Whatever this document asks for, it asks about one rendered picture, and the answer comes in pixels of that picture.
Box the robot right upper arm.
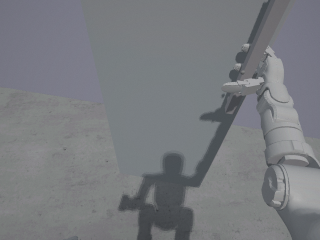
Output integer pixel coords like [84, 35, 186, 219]
[261, 163, 320, 240]

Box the fridge door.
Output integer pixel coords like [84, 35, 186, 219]
[80, 0, 295, 188]

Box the robot right hand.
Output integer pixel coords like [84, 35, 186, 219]
[221, 43, 284, 96]

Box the handle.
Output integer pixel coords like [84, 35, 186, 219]
[225, 0, 290, 115]

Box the right robot forearm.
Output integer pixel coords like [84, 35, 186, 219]
[256, 82, 320, 169]

